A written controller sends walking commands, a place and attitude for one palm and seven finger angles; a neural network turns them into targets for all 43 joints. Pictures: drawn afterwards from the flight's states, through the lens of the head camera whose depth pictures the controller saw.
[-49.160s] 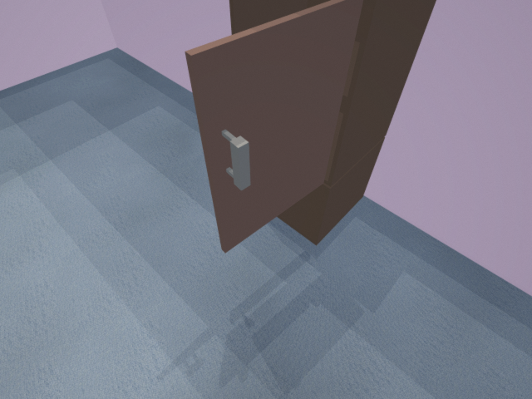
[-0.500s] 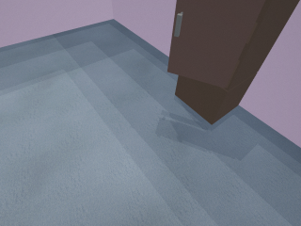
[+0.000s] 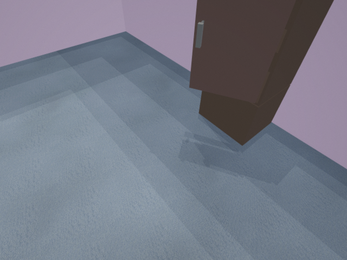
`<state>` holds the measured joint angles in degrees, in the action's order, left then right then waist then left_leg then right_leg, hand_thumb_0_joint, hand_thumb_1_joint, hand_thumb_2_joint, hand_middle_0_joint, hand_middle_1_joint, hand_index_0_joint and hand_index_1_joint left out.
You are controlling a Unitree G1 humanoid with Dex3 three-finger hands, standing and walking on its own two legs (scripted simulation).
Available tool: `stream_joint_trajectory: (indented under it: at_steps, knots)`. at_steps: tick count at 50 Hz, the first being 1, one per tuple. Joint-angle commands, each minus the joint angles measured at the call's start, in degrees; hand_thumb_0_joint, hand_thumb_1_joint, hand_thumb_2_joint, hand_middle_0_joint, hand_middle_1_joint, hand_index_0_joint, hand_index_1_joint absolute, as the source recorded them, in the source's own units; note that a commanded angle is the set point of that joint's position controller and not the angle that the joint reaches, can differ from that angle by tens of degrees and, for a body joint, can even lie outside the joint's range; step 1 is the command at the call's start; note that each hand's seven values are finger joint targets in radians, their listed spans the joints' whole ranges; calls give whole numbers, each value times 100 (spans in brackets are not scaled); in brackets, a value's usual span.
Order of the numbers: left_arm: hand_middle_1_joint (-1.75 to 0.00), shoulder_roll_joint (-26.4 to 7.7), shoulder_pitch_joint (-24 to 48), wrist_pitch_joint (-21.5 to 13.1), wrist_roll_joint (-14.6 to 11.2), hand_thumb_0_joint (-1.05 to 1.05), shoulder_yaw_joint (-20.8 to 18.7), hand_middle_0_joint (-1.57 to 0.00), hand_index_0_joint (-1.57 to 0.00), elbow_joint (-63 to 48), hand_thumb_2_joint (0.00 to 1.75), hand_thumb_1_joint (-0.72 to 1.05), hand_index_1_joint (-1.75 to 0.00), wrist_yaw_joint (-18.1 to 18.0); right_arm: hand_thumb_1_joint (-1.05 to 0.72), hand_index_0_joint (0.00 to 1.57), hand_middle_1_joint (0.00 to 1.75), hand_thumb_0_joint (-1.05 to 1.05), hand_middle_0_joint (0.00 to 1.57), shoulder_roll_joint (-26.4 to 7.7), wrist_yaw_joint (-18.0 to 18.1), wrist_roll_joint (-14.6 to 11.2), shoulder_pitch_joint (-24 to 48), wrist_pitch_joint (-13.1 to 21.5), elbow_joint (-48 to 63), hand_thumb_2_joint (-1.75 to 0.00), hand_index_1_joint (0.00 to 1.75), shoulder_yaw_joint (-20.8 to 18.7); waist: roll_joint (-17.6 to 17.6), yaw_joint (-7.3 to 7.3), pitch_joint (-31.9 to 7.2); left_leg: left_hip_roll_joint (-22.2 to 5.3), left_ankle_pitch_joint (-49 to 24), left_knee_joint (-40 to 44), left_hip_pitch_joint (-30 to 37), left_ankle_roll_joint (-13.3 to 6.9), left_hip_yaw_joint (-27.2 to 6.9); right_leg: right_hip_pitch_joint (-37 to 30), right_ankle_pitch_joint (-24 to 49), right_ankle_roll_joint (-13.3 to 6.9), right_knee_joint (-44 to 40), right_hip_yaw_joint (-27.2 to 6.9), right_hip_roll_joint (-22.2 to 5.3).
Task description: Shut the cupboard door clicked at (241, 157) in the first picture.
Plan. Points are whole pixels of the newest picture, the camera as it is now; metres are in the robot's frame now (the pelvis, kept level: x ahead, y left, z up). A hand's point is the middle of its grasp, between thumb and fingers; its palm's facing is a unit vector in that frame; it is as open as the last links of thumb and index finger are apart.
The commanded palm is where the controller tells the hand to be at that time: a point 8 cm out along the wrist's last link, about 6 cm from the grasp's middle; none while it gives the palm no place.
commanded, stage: let the arm hang, fingers relaxed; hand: left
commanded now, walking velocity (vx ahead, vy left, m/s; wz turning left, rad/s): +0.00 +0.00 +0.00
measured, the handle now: (200, 33) +1.17 -0.09 +0.02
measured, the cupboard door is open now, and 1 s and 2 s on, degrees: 29 29 29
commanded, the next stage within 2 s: look to check the result in 0.12 s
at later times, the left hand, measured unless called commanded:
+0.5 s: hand out of the picture -0.03 +0.17 -0.18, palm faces +0.02 -0.98 -0.18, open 7.4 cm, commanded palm none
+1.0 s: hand out of the picture +0.01 +0.16 -0.18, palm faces +0.02 -0.98 -0.17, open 7.4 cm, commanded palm none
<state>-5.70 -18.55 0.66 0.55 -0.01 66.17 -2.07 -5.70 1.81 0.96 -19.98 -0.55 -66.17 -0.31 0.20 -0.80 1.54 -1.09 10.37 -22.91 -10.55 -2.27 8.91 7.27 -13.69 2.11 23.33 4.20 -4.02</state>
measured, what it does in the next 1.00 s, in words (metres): stands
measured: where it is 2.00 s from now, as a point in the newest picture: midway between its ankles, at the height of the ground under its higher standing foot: (183, 235)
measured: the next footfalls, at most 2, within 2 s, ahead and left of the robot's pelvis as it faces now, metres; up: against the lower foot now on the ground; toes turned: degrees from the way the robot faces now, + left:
right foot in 1.56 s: +0.39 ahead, -0.15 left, +0.00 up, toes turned -10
left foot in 1.96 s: +0.51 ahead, +0.05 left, +0.00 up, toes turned -7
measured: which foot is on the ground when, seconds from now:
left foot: down 0.00-1.00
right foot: down 0.00-1.00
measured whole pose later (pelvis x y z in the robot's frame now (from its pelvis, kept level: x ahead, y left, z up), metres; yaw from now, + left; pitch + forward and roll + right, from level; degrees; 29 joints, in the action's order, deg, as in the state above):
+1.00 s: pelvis +0.03 +0.00 -0.01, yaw -1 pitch -1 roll +0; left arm -7.8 -19.2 0.6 1.4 -1.8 64.6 -0.8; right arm -8.2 1.1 1.7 -19.8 -0.6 -64.3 -1.9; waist 0.1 -0.8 0.4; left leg -1.7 16.3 -28.2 -11.5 -1.9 9.8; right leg 8.8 -19.2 0.7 28.5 2.3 -3.5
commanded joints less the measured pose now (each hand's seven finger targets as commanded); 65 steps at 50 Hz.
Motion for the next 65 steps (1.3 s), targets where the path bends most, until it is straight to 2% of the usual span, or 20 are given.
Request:
stream_joint_trajectory:
  at_steps: [1, 6, 23, 30, 39, 42, 44, 47, 51, 53, 55, 56, 57, 58, 59, 60, 61, 62, 63, 65]
  knots:
    - [-30, -537, -551, -63, 32, 0, -113, -20, -20, -43, 90, 90, -30, -41, -90, 20, 30, 0, 20, -489, 27, -24, -398, 40, 135, -90, 30, -102, -38, 17, 617, -537, 525, 675, -187, 53, -700, 578, 66, -242, -470, -324, -190]
    - [-30, -492, -584, -67, 39, 0, -121, -20, -20, -55, 90, 90, -30, -45, -90, 20, 30, 0, 20, -495, 34, -24, -406, 55, 170, -90, 30, -119, -134, 8, 558, -566, 565, 707, -169, 36, -745, 602, 122, -244, -417, -343, -172]
    - [-30, -634, -468, -86, 55, 0, -123, -20, -20, -96, 90, 90, -30, -43, -90, 20, 30, 0, 20, -632, 8, -35, -251, 61, 236, -90, 30, -143, 41, -12, 498, -607, 403, 668, -2, 34, -723, 661, 156, -227, -448, -376, -194]
    - [-30, -697, -381, -88, 54, 0, -129, -20, -20, -123, 90, 90, -30, -32, -90, 20, 30, 0, 20, -707, 2, -31, -152, 70, 252, -90, 30, -152, -87, -10, 483, -608, 395, 694, 38, 46, -716, 645, 176, -224, -463, -383, -202]
    - [-30, -811, -234, -121, 49, 0, -145, -20, -20, -148, 90, 90, -30, -25, -90, 20, 30, 0, 20, -800, 2, -34, -40, 102, 261, -90, 30, -150, 23, 0, 337, -617, -130, 585, 198, 44, -681, 504, 431, -241, -499, -419, -238]
    - [-30, -721, -348, -92, 64, 0, -142, -20, -20, -86, 90, 90, -30, -7, -90, 20, 30, 0, 20, -691, -18, 8, -268, 26, 159, -90, 30, -151, 84, -39, 247, -505, 1216, 496, 219, 86, -565, 589, -814, -293, -514, -414, -184]
    - [-30, -771, -326, -57, 97, 0, -216, -20, -20, -159, 90, 90, -30, 49, -90, 20, 30, 0, 20, -733, -38, 45, -242, -13, 220, -90, 30, -207, -23, -37, 675, -502, 2028, 497, -126, 52, -578, 972, -1669, -373, -461, -472, -159]
    - [-30, -822, -405, -71, 117, 0, -297, -20, -20, -283, 90, 90, -30, 115, -90, 20, 30, 0, 20, -800, -61, 51, -317, 3, 338, -90, 30, -262, 19, -12, 920, -540, 2410, 340, -393, -50, -677, 1160, -1974, -505, -306, -582, -124]
    - [-30, -809, -460, -129, 107, 0, -374, -20, -20, -362, 90, 90, -30, 151, -90, 20, 30, 0, 20, -750, -57, 42, -425, 106, 430, -90, 30, -270, 164, -12, 1001, -508, 2145, -14, -482, -93, -606, 1156, -1821, -651, -204, -820, -215]
    - [-30, -839, -600, -159, 102, 0, -419, -20, -20, -335, 90, 90, -30, 147, -90, 20, 30, 0, 20, -675, -64, 28, -410, 160, 475, -90, 30, -255, 508, 48, 966, -370, 1707, -490, -649, -52, -312, 832, -1560, -783, -296, -1003, -364]
    - [-30, -945, -818, -187, 83, 0, -482, -20, -20, -252, 90, 90, -30, 117, -90, 20, 30, 0, 20, -555, -61, 22, -348, 239, 534, -90, 30, -199, 877, 89, 746, -138, 984, -1121, -941, 38, 60, 193, -816, -947, -323, -1300, -580]
    - [-30, -991, -893, -193, 77, 0, -509, -20, -20, -214, 90, 90, -30, 102, -90, 20, 30, 0, 20, -526, -56, 21, -296, 275, 545, -90, 30, -182, 856, 87, 642, -93, 798, -1272, -982, 63, 140, -9, -325, -1003, -215, -1368, -664]
    - [-30, -1000, -887, -196, 78, 0, -528, -20, -20, -208, 90, 90, -30, 90, -90, 20, 30, 0, 20, -520, -50, 22, -348, 302, 537, -90, 30, -176, 749, 44, 563, -88, 654, -1262, -865, 58, 168, -70, 210, -1027, 0, -1273, -659]
    - [-30, -1001, -732, -195, 69, 0, -535, -20, -20, -256, 90, 90, -30, 93, -90, 20, 30, 0, 20, -557, -31, 24, -576, 339, 470, -90, 30, -174, 477, -141, 464, -106, 244, -882, -244, 27, 153, 212, 991, -933, 521, -927, -505]
    - [-30, -838, -419, -215, 42, 0, -509, -20, -20, -392, 90, 90, -30, 113, -90, 20, 30, 0, 20, -779, 22, 46, -1231, 384, 226, -90, 30, -234, -482, -489, 214, -518, -1019, -334, 1176, -156, -422, 1146, 1757, -673, 1799, -309, -81]
    - [-30, -594, 158, -234, 19, 0, -430, -20, -20, -718, 90, 90, -30, 139, -90, 20, 30, 0, 20, -1207, 99, 122, -2271, 413, -167, -90, 30, -334, -2054, -859, 124, -1562, -2950, 63, 2476, -425, -1858, 2781, 45, -363, 3502, 382, 463]
    - [-30, -663, 880, -261, 25, 0, -404, -20, -20, -1000, 90, 90, -30, 126, -90, 20, 30, 0, 20, -1121, 174, 161, -2764, 353, -383, -90, 30, -245, -1894, -1011, 397, -2190, -4081, 277, 2737, -622, -2375, 3710, -1618, -404, 4428, -52, 392]
    - [-30, -692, 1139, -253, 23, 0, -413, -20, -20, -1072, 90, 90, -30, 139, -90, 20, 30, 0, 20, -951, 166, 154, -2597, 335, -292, -90, 30, -189, -813, -865, 650, -2421, -3765, 219, 2428, -902, -2171, 3868, -1419, -508, 4684, -276, 56]
    - [-30, -577, 1193, -242, 38, 0, -409, -20, -20, -1072, 90, 90, -30, 188, -90, 20, 30, 0, 20, -975, 140, 170, -2215, 364, -151, -90, 30, -188, -423, -692, 819, -2297, -3071, 417, 2055, -885, -1846, 3856, -1205, -513, 4660, -323, -71]
    - [-30, -462, 1213, -165, 46, 0, -407, -20, -20, -1151, 90, 90, -30, 285, -90, 20, 30, 0, 20, -945, 135, 132, -1682, 427, -23, -90, 30, -187, -518, -395, 1003, -2011, -1869, 864, 1615, -723, -1342, 3797, -796, -455, 4313, -306, -175]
